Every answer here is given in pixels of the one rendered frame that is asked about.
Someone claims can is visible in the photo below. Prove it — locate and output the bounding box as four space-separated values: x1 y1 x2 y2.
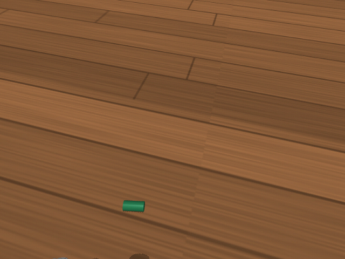
122 200 145 212

